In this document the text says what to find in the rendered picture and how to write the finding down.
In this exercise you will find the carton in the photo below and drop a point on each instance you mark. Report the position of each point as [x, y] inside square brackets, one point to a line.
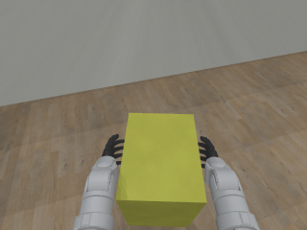
[160, 181]

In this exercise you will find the robot right forearm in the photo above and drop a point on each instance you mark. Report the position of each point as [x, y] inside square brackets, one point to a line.
[228, 197]

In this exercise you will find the robot left forearm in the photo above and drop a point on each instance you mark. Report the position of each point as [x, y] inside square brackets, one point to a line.
[98, 196]

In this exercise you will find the robot right hand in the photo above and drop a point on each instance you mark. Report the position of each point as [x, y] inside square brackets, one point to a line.
[209, 150]

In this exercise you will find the robot left hand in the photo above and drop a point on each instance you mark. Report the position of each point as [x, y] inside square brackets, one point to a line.
[110, 148]

